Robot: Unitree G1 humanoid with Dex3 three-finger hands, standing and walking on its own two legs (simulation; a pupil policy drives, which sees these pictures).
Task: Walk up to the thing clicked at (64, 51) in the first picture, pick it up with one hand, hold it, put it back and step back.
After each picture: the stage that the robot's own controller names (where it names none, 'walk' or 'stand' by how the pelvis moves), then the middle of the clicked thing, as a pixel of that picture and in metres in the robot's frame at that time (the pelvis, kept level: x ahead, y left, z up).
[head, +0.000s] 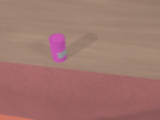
stand; (58, 48) +0.54 +0.14 +0.00
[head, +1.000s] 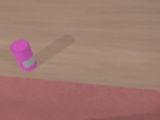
stand; (24, 56) +0.46 +0.26 +0.03
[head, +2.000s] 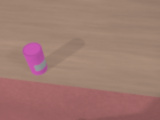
stand; (35, 59) +0.44 +0.21 +0.02
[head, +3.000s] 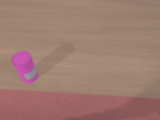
stand; (25, 68) +0.42 +0.23 +0.01
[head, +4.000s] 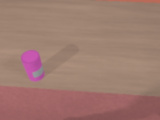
stand; (33, 66) +0.43 +0.22 +0.00
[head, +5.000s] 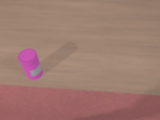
stand; (31, 64) +0.44 +0.23 +0.00
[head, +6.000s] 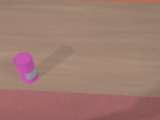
stand; (26, 68) +0.43 +0.24 +0.00
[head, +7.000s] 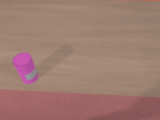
stand; (26, 68) +0.42 +0.24 +0.00
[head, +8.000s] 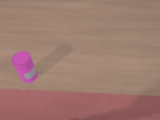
rise first; (25, 67) +0.42 +0.24 +0.00
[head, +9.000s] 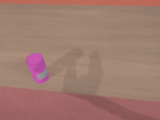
rise first; (38, 68) +0.43 +0.23 +0.01
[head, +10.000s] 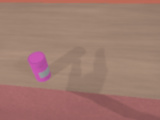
go down; (40, 67) +0.43 +0.23 +0.01
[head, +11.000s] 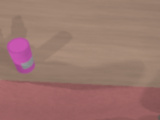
go down; (22, 56) +0.44 +0.21 +0.03
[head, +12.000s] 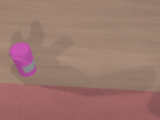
approach; (24, 60) +0.44 +0.22 +0.04
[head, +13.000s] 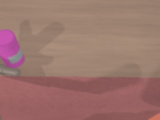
close in; (9, 50) +0.44 +0.23 +0.07
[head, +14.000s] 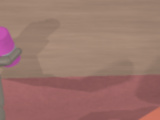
lift; (4, 48) +0.44 +0.23 +0.07
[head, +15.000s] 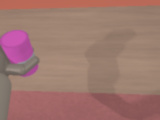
lift; (21, 54) +0.33 +0.19 +0.21
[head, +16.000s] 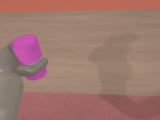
hold; (30, 58) +0.34 +0.17 +0.19
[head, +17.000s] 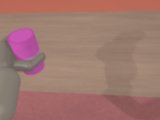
hold; (27, 52) +0.34 +0.18 +0.22
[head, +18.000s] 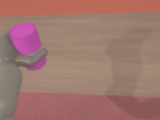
crouch; (30, 47) +0.34 +0.17 +0.24
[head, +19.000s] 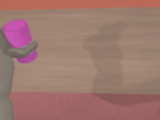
crouch; (21, 42) +0.40 +0.20 +0.20
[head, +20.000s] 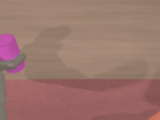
lower; (9, 54) +0.43 +0.23 +0.07
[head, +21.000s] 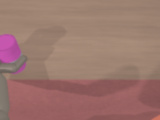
lower; (10, 55) +0.42 +0.22 +0.07
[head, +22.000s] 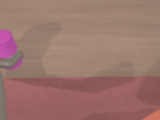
lower; (6, 50) +0.44 +0.23 +0.07
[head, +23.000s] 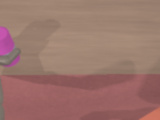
lower; (3, 47) +0.45 +0.23 +0.07
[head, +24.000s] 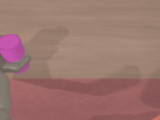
loosen; (14, 54) +0.42 +0.21 +0.07
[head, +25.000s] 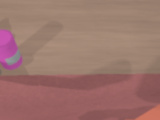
withdraw; (6, 50) +0.43 +0.22 +0.07
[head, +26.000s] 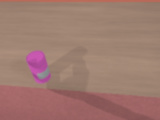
sink last; (39, 67) +0.42 +0.21 +0.05
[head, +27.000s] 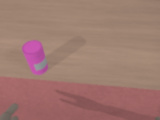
stand; (36, 58) +0.43 +0.21 +0.06
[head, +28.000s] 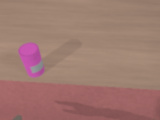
stand; (32, 60) +0.43 +0.21 +0.06
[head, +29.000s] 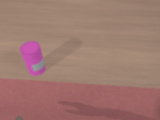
stand; (33, 59) +0.43 +0.20 +0.06
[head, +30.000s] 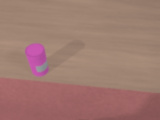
stand; (37, 60) +0.43 +0.20 +0.03
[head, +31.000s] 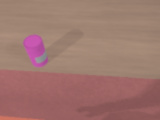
walk; (36, 51) +0.47 +0.20 +0.02
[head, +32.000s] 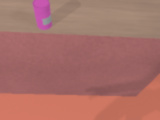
walk; (43, 14) +0.64 +0.19 +0.02
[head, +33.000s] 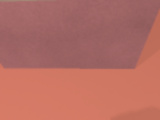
stand; out of the picture +0.98 +0.28 +0.03
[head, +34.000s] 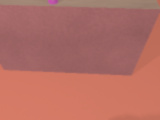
stand; out of the picture +1.02 +0.23 +0.01
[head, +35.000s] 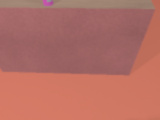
stand; out of the picture +1.02 +0.25 +0.00
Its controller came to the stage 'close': yes
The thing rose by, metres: 0.22
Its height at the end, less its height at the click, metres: +0.00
